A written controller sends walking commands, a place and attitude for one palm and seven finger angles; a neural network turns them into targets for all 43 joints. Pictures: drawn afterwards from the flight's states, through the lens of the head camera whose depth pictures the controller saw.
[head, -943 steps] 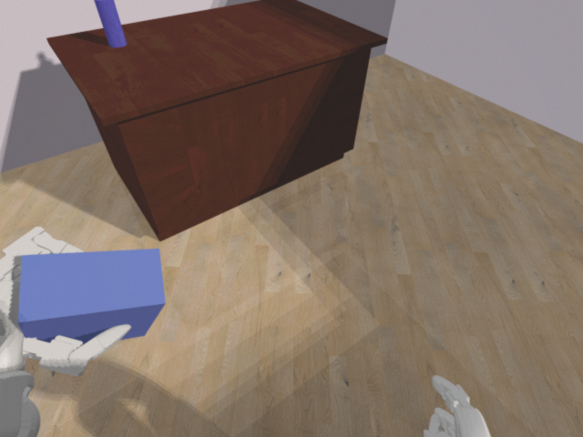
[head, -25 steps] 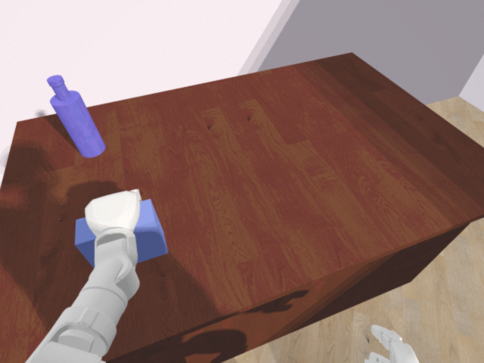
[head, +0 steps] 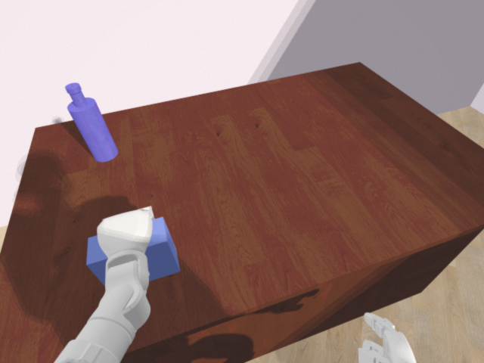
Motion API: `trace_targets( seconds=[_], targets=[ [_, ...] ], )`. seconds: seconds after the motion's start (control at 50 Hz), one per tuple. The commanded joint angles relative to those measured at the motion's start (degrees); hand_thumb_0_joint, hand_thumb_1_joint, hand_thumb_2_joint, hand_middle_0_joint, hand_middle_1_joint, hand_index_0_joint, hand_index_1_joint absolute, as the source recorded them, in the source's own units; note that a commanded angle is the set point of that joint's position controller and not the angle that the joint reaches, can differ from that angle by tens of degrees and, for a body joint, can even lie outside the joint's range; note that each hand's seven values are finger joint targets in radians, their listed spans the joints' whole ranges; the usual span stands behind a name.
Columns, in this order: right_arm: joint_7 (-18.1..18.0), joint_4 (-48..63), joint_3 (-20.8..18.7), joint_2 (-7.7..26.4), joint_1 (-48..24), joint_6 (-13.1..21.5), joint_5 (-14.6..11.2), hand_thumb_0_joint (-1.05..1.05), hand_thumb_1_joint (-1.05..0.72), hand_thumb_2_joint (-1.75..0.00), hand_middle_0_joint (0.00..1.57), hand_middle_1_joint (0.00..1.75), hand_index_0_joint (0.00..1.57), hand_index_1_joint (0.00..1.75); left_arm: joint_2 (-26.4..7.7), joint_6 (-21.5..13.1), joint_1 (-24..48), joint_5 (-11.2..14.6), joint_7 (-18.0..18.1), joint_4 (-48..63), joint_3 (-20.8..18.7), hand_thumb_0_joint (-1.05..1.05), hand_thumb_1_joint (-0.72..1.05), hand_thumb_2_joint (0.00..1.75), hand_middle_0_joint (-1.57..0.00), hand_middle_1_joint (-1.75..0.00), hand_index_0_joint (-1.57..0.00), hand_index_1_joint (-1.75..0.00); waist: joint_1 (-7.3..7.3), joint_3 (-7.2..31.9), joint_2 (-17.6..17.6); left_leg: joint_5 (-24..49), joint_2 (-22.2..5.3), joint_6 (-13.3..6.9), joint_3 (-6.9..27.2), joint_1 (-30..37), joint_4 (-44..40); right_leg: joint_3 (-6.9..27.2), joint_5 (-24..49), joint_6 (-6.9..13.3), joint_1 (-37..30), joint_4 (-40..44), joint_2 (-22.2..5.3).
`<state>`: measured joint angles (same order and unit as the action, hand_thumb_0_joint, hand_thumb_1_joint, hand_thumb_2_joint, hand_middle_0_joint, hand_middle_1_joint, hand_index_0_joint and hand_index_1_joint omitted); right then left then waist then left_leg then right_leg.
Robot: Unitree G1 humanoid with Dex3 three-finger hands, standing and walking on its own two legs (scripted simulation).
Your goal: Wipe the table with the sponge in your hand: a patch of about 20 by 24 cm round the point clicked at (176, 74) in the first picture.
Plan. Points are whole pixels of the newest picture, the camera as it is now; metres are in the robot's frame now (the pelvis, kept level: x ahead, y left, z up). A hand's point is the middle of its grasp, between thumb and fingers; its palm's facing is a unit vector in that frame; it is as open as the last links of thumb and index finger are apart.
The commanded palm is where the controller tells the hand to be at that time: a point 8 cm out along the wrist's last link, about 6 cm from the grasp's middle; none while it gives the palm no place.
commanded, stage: wipe back along the middle lane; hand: left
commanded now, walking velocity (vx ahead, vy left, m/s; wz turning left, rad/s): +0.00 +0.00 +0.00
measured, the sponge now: (139, 260) +0.30 +0.24 -0.03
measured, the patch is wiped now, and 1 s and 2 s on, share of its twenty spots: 0.70 0.70 0.75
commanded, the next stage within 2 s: slide across to the third lane in 0.66 s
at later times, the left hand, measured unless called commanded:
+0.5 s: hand (139, 272) +0.26 +0.22 +0.01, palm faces -0.03 -0.06 -1.00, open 9.6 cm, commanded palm +0.21 +0.19 +0.04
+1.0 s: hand (141, 279) +0.25 +0.21 +0.01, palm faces -0.04 -0.09 -0.99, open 9.6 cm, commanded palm +0.21 +0.17 +0.06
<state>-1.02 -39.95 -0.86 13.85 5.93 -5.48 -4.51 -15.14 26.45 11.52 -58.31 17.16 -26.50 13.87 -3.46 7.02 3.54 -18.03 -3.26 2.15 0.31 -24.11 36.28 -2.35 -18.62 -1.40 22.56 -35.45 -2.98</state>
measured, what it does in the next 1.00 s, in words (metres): stands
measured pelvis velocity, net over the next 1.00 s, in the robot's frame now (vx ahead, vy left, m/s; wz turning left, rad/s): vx -0.01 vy -0.01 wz -0.01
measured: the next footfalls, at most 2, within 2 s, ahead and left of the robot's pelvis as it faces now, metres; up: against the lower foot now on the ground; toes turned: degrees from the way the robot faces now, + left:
none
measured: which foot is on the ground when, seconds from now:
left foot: down 0.00-1.00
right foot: down 0.00-1.00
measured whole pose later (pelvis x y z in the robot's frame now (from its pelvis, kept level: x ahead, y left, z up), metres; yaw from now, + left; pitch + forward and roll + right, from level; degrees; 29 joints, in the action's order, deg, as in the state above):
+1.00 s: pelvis -0.01 -0.01 +0.00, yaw +0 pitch +2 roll +0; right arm -0.1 -38.5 -1.1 13.5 3.5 -3.1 -4.2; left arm -14.5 27.6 -1.6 -58.4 14.2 -10.8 18.2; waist -5.1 5.2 4.5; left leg -17.2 -3.6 2.5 0.1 -19.4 35.1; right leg -2.0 -18.3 -0.9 18.6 -35.4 -2.6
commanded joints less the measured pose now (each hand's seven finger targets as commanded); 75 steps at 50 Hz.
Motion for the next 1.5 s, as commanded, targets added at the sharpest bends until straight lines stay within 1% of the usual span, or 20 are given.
trace_targets(
  seconds=[0.0, 0.02, 0.06, 0.12, 0.14, 0.3, 0.32, 0.34, 0.42, 0.48, 0.52, 0.56, 0.62, 0.82, 0.94, 1.02, 1.08, 1.12, 1.16, 1.48],
  targets=[
    [0.22, 9.72, -1.96, 6.73, -9.91, 3.05, 0.01, 0.0, -0.9, -0.9, 0.2, 0.3, 0.2, 0.3, 1.05, 0.0, 3.05, 1.67, -2.71, 5.42, 1.9, 0.0, 0.1, 1.3, -1.2, -1.6, -1.2, -1.6, 0.02, 7.57, -7.85, 12.6, 3.89, -3.16, -0.8, 6.2, -4.05, -2.27, 15.35, 4.43, -2.7, 4.23, 4.1],
    [0.23, 9.36, -2.23, 7.15, -9.65, 2.98, 0.07, 0.0, -0.9, -0.9, 0.2, 0.3, 0.2, 0.3, -2.1, -0.01, 2.0, 1.93, -2.44, 5.69, -1.47, 0.0, 0.1, 1.3, -1.2, -1.6, -1.2, -1.6, -0.62, 8.14, -7.62, 12.7, 3.98, -3.0, -0.7, 6.11, -4.01, -1.79, 15.75, 4.66, -3.5, 4.12, 4.24],
    [0.29, 10.3, -1.88, 6.63, -10.2, 3.03, -0.02, 0.0, -0.9, -0.9, 0.2, 0.3, 0.2, 0.3, 0.36, 0.15, 0.82, 2.19, -2.89, 7.39, 1.1, 0.0, 0.1, 1.3, -1.2, -1.6, -1.2, -1.6, -0.31, 8.27, -8.27, 13.07, 4.1, -3.17, -0.89, 6.2, -3.82, -2.15, 16.77, 4.36, -3.96, 3.92, 4.04],
    [0.37, 10.14, -2.09, 7.19, -10.75, 2.87, 0.13, 0.0, -0.9, -0.9, 0.2, 0.3, 0.2, 0.3, -3.31, 0.26, -3.16, 2.14, -2.77, 8.69, -2.81, 0.0, 0.1, 1.3, -1.2, -1.6, -1.2, -1.6, -1.35, 7.5, -8.67, 13.23, 4.14, -2.9, -0.82, 5.87, -3.89, -1.35, 17.75, 4.51, -4.85, 4.13, 4.04],
    [0.51, 11.12, -1.89, 6.58, -10.92, 3.02, 0.17, 0.0, -0.9, -0.9, 0.2, 0.3, 0.2, 0.3, 0.22, 0.31, -4.43, 2.35, -3.06, 10.67, 0.56, 0.0, 0.1, 1.3, -1.2, -1.6, -1.2, -1.6, -1.11, 8.56, -8.27, 14.54, 4.28, -3.22, -1.27, 6.66, -3.5, -1.87, 19.91, 4.33, -5.75, 3.71, 3.92],
    [0.8, 11.65, -1.63, 6.18, -12.97, 3.3, 0.08, 0.0, -0.9, -0.9, 0.2, 0.3, 0.2, 0.3, -0.09, 0.6, -8.3, 2.35, -2.94, 14.94, 0.86, 0.0, 0.1, 1.3, -1.2, -1.6, -1.2, -1.6, -1.47, 5.55, -8.8, 12.5, 4.16, -3.01, -1.28, 6.64, -4.17, -1.2, 17.07, 4.26, -4.69, 4.4, 3.94],
    [0.69, 11.32, -1.92, 6.56, -13.06, 3.25, 0.1, 0.0, -0.9, -0.9, 0.2, 0.3, 0.2, 0.3, -2.51, 0.74, -8.52, 2.18, -2.7, 15.33, -1.5, 0.0, 0.1, 1.3, -1.2, -1.6, -1.2, -1.6, -1.82, 5.34, -8.46, 12.21, 4.1, -2.86, -0.91, 6.67, -4.25, -0.82, 16.14, 4.5, -4.64, 4.51, 4.11],
    [0.8, 11.9, -1.71, 6.03, -13.23, 3.37, 0.09, 0.0, -0.9, -0.9, 0.2, 0.3, 0.2, 0.3, 0.91, 0.99, -9.01, 2.02, -2.93, 15.77, 1.91, 0.0, 0.1, 1.3, -1.2, -1.6, -1.2, -1.6, -1.49, 5.79, -8.51, 12.53, 4.23, -3.13, -1.32, 7.13, -3.98, -1.38, 16.61, 4.31, -4.7, 4.32, 4.07],
    [1.15, 11.83, -1.85, 6.23, -13.86, 3.57, 0.17, 0.0, -0.9, -0.9, 0.2, 0.3, 0.2, 0.3, -1.1, 1.0, -12.09, 1.87, -3.14, 17.23, 0.36, 0.0, 0.1, 1.3, -1.2, -1.6, -1.2, -1.6, -2.16, 5.31, -8.69, 12.66, 4.22, -2.98, -0.92, 7.21, -3.96, -0.39, 16.9, 4.59, -5.03, 4.53, 4.11],
    [1.46, 12.39, -1.59, 5.65, -14.53, 3.75, 0.05, 0.0, -0.9, -0.9, 0.2, 0.3, 0.2, 0.3, 2.24, 0.97, -12.5, 1.78, -3.55, 18.08, 4.03, 0.0, 0.1, 1.3, -1.2, -1.6, -1.2, -1.6, -1.79, 4.37, -9.16, 11.95, 4.16, -3.15, -0.98, 7.26, -3.95, -0.87, 15.18, 4.43, -4.07, 4.54, 4.11],
    [1.34, 11.91, -1.83, 6.15, -14.26, 3.8, 0.18, 0.0, -0.9, -0.9, 0.2, 0.3, 0.2, 0.3, -1.14, 0.8, -13.69, 1.97, -3.3, 18.38, 0.48, 0.0, 0.1, 1.3, -1.2, -1.6, -1.2, -1.6, -2.37, 4.81, -9.35, 11.36, 4.11, -3.08, -0.83, 7.26, -4.02, -0.22, 14.83, 4.6, -4.59, 4.82, 4.3],
    [1.42, 12.73, -1.54, 5.47, -14.88, 3.96, -0.02, 0.0, -0.9, -0.9, 0.2, 0.3, 0.2, 0.3, 1.21, 0.8, -15.36, 2.22, -3.43, 19.6, 2.69, 0.0, 0.1, 1.3, -1.2, -1.6, -1.2, -1.6, -2.18, 4.26, -10.17, 11.79, 4.24, -3.17, -1.13, 7.27, -3.89, -0.61, 15.6, 4.28, -4.89, 4.74, 4.08],
    [1.14, 11.86, -1.7, 6.16, -14.64, 3.97, 0.19, 0.0, -0.9, -0.9, 0.2, 0.3, 0.2, 0.3, -2.48, 0.94, -14.04, 1.85, -3.03, 19.67, -0.86, 0.0, 0.1, 1.3, -1.2, -1.6, -1.2, -1.6, -2.45, 3.65, -9.1, 10.34, 4.22, -3.01, -0.97, 6.99, -4.32, 0.41, 14.12, 4.47, -4.45, 5.39, 4.2],
    [0.47, 11.74, -1.75, 5.8, -14.61, 4.86, 0.36, 0.0, -0.9, -0.9, 0.2, 0.3, 0.2, 0.3, -2.69, 0.41, -8.38, 1.23, -3.41, 21.37, -0.51, 0.0, 0.1, 1.3, -1.2, -1.6, -1.2, -1.6, -2.21, 5.62, -7.14, 9.96, 4.31, -3.23, -0.85, 8.72, -4.9, 0.47, 11.37, 4.6, -4.61, 6.1, 4.27],
    [1.11, 12.3, -1.73, 4.73, -15.26, 6.11, 0.27, 0.0, -0.9, -0.9, 0.2, 0.3, 0.2, 0.3, 3.26, -1.14, -4.36, 1.8, -3.39, 25.35, 6.41, 0.0, 0.1, 1.3, -1.2, -1.6, -1.2, -1.6, -1.19, 6.45, -6.53, 11.21, 3.9, -3.67, -0.22, 10.94, -5.43, -0.97, 10.82, 4.66, -4.18, 5.98, 4.39],
    [1.36, 11.12, -1.95, 4.96, -15.43, 6.24, 0.4, 0.0, -0.9, -0.9, 0.2, 0.3, 0.2, 0.3, 1.92, -1.37, -3.57, 1.59, -2.68, 23.68, 5.01, 0.0, 0.1, 1.3, -1.2, -1.6, -1.2, -1.6, -1.5, 5.36, -7.95, 10.9, 3.69, -3.38, -0.04, 10.97, -5.94, -0.27, 10.48, 4.81, -4.13, 6.94, 4.47],
    [1.97, 10.7, -1.85, 4.42, -15.9, 6.12, 0.24, 0.0, -0.9, -0.9, 0.2, 0.3, 0.2, 0.3, 6.38, -1.1, -2.04, 1.07, -2.38, 21.51, 9.52, 0.0, 0.1, 1.3, -1.2, -1.6, -1.2, -1.6, -0.92, 4.43, -8.49, 10.91, 3.56, -3.35, -0.04, 11.05, -6.08, -1.23, 10.13, 4.83, -3.04, 6.61, 4.53],
    [2.0, 10.31, -1.92, 4.69, -16.21, 5.94, 0.18, 0.0, -0.9, -0.9, 0.2, 0.3, 0.2, 0.3, 4.65, -0.94, 0.69, 1.13, -1.81, 21.22, 7.97, 0.0, 0.1, 1.3, -1.2, -1.6, -1.2, -1.6, -1.07, 4.56, -7.44, 9.71, 3.47, -3.16, 0.18, 10.97, -6.58, -0.91, 8.57, 5.04, -2.92, 6.66, 4.76],
    [2.23, 10.3, -1.65, 4.02, -16.63, 5.84, -0.15, 0.0, -0.9, -0.9, 0.2, 0.3, 0.2, 0.3, 8.36, -0.79, 3.22, 1.06, -1.61, 20.1, 11.76, 0.0, 0.1, 1.3, -1.2, -1.6, -1.2, -1.6, -0.41, 4.84, -7.6, 8.74, 3.53, -3.15, 0.16, 10.96, -6.72, -1.71, 7.34, 4.89, -2.12, 6.35, 4.7],
    [3.31, 8.7, -1.79, 3.83, -17.01, 3.7, -0.12, 0.0, -0.9, -0.9, 0.2, 0.3, 0.2, 0.3, 11.8, 1.9, 14.07, 1.39, 1.27, 7.94, 12.47, 0.0, 0.1, 1.3, -1.2, -1.6, -1.2, -1.6, -0.66, 6.41, -9.58, 7.44, 4.11, -2.91, -0.99, 9.2, -6.07, -1.51, 6.31, 4.95, -2.48, 7.02, 4.35]
  ],
)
